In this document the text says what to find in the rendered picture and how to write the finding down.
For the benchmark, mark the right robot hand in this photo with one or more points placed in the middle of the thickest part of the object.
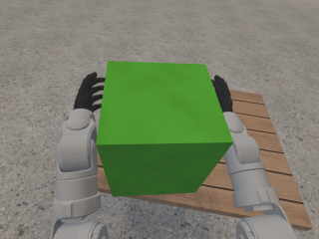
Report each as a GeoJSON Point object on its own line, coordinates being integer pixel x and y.
{"type": "Point", "coordinates": [223, 94]}

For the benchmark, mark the right robot forearm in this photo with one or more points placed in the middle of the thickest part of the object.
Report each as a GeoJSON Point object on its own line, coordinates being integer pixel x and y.
{"type": "Point", "coordinates": [251, 187]}

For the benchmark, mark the left robot forearm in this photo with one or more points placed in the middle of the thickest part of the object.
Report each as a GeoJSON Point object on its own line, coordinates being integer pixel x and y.
{"type": "Point", "coordinates": [76, 170]}

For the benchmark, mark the left robot upper arm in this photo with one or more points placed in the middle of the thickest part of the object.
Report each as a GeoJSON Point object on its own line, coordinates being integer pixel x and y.
{"type": "Point", "coordinates": [82, 230]}

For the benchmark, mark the carton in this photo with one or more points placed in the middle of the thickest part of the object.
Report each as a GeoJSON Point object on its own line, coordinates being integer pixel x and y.
{"type": "Point", "coordinates": [161, 128]}

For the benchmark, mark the table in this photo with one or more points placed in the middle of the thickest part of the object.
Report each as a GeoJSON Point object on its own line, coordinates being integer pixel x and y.
{"type": "Point", "coordinates": [215, 194]}

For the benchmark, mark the right robot upper arm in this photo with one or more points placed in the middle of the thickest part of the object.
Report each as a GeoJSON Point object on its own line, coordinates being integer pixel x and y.
{"type": "Point", "coordinates": [271, 226]}

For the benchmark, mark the left robot hand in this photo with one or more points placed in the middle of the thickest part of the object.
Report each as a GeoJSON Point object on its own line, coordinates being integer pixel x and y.
{"type": "Point", "coordinates": [85, 98]}

